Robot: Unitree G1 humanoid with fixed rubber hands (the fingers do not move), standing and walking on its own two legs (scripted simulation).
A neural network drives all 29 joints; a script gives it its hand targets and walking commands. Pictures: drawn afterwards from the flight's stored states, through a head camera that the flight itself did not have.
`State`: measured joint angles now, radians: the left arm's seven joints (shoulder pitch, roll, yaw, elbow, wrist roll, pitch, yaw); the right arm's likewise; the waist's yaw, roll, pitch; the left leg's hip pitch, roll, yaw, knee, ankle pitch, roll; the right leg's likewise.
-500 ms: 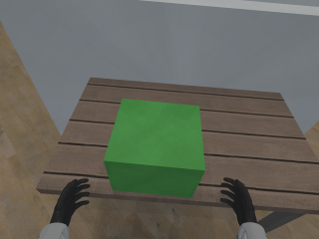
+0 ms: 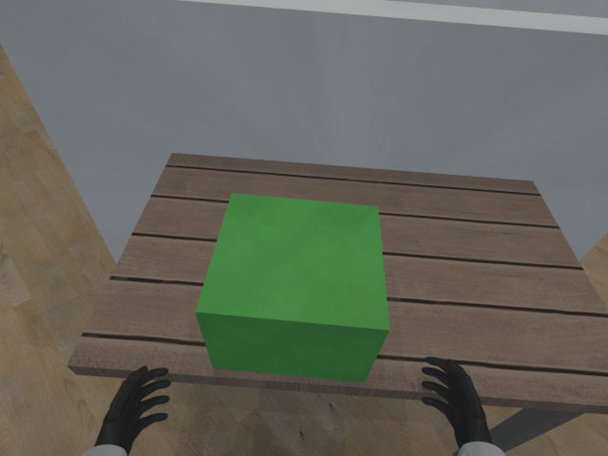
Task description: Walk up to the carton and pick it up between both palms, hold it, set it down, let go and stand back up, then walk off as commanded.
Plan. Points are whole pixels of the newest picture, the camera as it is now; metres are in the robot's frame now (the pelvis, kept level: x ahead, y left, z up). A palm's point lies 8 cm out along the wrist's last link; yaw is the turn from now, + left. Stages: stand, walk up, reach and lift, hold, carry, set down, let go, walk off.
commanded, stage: set down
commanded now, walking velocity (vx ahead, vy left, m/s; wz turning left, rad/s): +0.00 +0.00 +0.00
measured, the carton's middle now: (296, 286) +0.38 -0.01 -0.01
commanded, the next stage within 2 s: let go in 0.72 s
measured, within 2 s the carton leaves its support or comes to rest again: neither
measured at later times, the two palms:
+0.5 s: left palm (117, 455) +0.17 +0.22 -0.07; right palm (468, 432) +0.17 -0.22 -0.03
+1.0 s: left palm out of the picture +0.16 +0.23 -0.09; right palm (469, 432) +0.17 -0.22 -0.03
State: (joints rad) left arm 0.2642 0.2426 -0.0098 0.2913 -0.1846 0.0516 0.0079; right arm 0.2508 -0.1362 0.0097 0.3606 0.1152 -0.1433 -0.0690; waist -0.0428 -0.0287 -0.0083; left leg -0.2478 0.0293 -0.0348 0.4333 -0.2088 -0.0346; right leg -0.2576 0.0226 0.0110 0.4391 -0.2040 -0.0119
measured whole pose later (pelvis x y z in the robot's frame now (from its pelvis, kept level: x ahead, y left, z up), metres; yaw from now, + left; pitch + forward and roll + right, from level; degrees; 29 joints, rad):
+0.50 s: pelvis +0.00 +0.00 +0.00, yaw +0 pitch +1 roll +0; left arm 0.23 0.24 -0.01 0.42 -0.13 0.12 0.02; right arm 0.25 -0.14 -0.01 0.38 0.06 -0.15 -0.02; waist -0.04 -0.03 0.00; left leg -0.24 0.03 -0.03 0.43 -0.21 -0.03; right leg -0.25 0.02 0.01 0.44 -0.20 -0.01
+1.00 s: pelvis +0.00 +0.00 +0.00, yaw +0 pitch +1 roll +0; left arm 0.19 0.24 -0.01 0.52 -0.08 0.17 0.02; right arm 0.25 -0.14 -0.03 0.41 0.03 -0.18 0.02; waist -0.04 -0.03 0.00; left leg -0.24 0.03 -0.03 0.43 -0.21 -0.03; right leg -0.25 0.02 0.01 0.44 -0.21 -0.02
